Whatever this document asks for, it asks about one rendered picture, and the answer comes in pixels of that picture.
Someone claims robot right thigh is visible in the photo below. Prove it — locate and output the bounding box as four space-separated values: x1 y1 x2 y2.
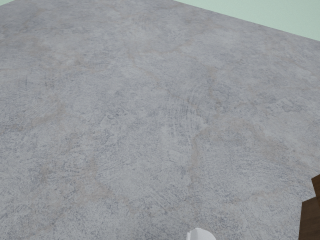
186 228 216 240

